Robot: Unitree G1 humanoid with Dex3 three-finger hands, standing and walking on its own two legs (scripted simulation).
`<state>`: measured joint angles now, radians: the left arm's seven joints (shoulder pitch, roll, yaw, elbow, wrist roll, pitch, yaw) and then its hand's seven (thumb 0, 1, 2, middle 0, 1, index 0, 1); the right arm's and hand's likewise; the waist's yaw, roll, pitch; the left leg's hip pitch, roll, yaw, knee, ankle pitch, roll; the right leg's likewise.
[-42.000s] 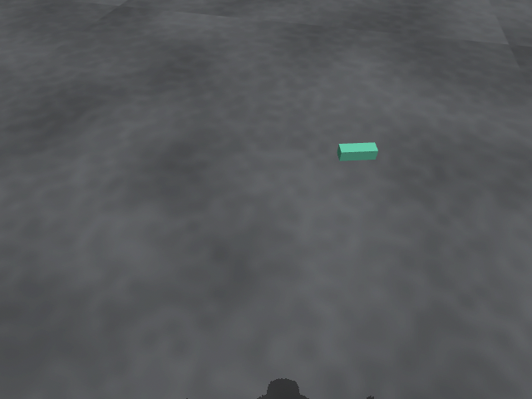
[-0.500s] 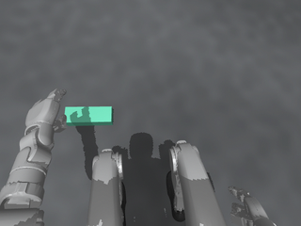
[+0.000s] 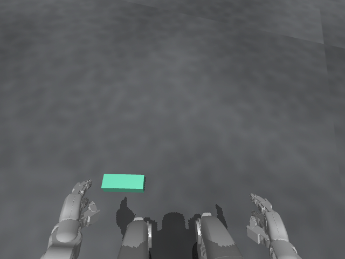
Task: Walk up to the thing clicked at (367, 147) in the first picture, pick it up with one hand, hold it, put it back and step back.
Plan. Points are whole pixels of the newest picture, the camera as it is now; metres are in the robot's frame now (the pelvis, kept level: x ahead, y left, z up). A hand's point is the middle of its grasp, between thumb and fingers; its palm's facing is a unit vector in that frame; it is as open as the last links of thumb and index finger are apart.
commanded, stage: home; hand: left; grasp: from above
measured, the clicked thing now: (124, 183) +0.49 +0.21 -0.60
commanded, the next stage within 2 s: none
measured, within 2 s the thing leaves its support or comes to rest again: neither
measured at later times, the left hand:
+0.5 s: hand (78, 226) +0.20 +0.18 +0.04, palm faces +0.08 -0.98 -0.20, open 7.4 cm
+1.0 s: hand (80, 224) +0.20 +0.18 +0.04, palm faces +0.07 -0.98 -0.20, open 7.4 cm
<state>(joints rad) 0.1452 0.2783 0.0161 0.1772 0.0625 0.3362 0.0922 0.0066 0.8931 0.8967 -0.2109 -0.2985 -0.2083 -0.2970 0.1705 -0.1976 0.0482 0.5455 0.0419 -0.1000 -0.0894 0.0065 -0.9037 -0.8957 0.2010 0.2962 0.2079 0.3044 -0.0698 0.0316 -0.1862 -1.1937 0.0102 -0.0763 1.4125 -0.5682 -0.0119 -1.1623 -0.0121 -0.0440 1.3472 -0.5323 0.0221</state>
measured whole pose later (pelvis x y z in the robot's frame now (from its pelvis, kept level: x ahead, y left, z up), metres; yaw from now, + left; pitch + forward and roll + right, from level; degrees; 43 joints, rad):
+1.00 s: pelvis +0.05 +0.00 +0.08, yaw +1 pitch +9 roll -3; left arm 0.49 0.22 0.03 -0.12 -0.05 0.45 0.02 0.01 0.90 0.90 -0.20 -0.30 -0.20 -0.30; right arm 0.30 -0.21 0.03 0.55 0.01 -0.25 -0.18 0.01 -0.90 -0.90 0.20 0.30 0.21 0.30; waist -0.04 0.04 -0.15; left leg -0.68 0.02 -0.07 1.01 -0.49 -0.01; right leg -0.65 -0.01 -0.04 0.94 -0.45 0.02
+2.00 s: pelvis +0.05 +0.00 +0.08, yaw +1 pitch +10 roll -3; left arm 0.50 0.23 0.03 -0.13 -0.05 0.45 0.02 0.01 0.90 0.90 -0.20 -0.30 -0.20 -0.30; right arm 0.29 -0.21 0.03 0.54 0.01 -0.24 -0.18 0.01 -0.90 -0.90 0.20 0.30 0.21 0.30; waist -0.03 0.04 -0.16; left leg -0.68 0.02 -0.06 1.02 -0.51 -0.01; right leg -0.65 0.00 -0.04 0.95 -0.47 0.02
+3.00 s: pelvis +0.04 +0.01 +0.14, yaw +1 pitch -3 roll +0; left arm 0.23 0.28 0.04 0.99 0.04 0.02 0.03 0.00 0.90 0.90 -0.20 -0.30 -0.20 -0.30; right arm 0.19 -0.27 -0.04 1.00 -0.04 0.00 -0.02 0.01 -0.90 -0.90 0.20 0.30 0.21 0.30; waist 0.03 0.01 0.06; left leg -0.22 -0.02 -0.03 0.56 -0.29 0.01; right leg -0.21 -0.05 -0.02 0.53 -0.27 0.04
